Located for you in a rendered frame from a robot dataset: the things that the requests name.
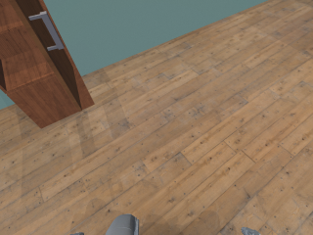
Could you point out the handle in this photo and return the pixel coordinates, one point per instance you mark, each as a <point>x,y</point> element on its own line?
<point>46,19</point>

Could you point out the cupboard door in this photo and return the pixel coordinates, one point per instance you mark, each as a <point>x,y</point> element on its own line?
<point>57,59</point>

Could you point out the robot left thigh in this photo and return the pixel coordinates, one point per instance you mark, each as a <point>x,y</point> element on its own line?
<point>124,224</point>

